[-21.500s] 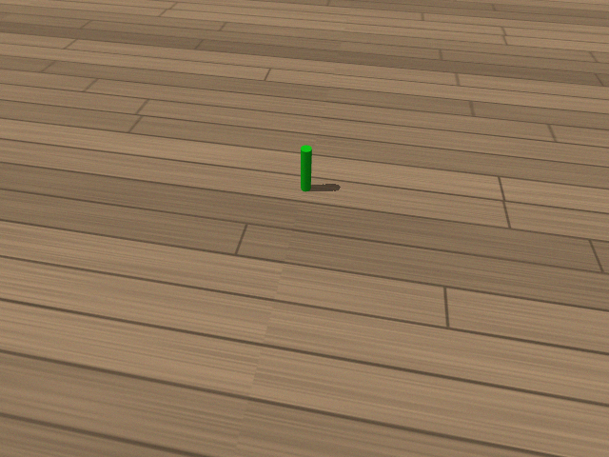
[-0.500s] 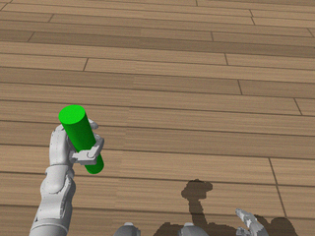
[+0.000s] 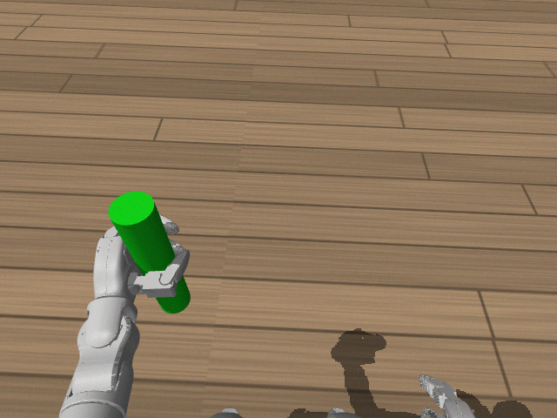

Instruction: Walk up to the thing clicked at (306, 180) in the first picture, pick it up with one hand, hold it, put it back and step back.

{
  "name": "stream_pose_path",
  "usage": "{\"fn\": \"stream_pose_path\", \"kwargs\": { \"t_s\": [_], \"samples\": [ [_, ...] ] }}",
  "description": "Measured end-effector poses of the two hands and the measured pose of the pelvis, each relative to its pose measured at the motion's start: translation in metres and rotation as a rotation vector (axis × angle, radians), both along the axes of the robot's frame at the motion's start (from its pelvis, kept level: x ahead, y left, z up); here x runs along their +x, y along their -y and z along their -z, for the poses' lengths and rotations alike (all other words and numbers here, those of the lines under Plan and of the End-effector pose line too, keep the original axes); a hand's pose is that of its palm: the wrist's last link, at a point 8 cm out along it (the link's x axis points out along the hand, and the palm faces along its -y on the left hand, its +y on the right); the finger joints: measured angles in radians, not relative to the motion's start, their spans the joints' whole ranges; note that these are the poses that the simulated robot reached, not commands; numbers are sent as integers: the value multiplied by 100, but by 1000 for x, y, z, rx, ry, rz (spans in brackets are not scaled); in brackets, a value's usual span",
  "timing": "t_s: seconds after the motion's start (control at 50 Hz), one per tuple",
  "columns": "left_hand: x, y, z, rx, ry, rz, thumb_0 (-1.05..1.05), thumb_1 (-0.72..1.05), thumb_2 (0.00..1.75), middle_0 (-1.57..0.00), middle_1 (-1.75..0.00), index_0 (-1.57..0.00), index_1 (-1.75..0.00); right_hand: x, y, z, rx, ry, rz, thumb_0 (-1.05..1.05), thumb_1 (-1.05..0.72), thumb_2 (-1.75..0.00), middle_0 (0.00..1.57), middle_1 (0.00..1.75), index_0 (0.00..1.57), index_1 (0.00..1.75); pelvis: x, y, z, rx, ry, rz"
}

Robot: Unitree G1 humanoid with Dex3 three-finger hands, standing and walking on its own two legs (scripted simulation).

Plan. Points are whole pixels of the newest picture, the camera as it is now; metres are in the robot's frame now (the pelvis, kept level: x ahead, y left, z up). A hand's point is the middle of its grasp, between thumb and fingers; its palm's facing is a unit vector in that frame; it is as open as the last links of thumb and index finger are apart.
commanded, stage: hold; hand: left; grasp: from the side
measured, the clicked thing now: (157, 262) +0.33 +0.18 +0.03
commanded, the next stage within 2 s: none
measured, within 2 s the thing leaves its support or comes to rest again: neither
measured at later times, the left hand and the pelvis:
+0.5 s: hand (166, 254) +0.32 +0.16 +0.06, palm faces +0.11 -0.99 -0.02, open 7.0 cm; pelvis -0.01 +0.00 +0.01, yaw +0 degrees
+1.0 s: hand (161, 258) +0.32 +0.17 +0.06, palm faces +0.11 -0.99 -0.02, open 7.0 cm; pelvis -0.01 +0.00 +0.01, yaw +0 degrees
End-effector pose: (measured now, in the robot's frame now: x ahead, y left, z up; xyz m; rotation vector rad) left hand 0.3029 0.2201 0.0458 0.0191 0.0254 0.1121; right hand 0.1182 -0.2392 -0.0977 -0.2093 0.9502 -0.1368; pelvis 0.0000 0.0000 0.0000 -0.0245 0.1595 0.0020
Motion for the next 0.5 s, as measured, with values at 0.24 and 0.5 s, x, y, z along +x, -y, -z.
{"fn": "stream_pose_path", "kwargs": {
  "t_s": [0.24,0.5],
  "samples": [
    [-5,6,-8,1,8,1,1,-6,119,-91,-119,-87,-121,1,4,-8,0,29,3,1,-92,-90,20,30,20,30,-5,4,-5,4,28,-2],
    [-5,9,-17,3,14,-1,1,-5,118,-91,-119,-87,-120,2,3,-12,0,44,-1,1,-91,-90,20,30,20,30,-5,5,-10,7,48,-2]
  ]
}}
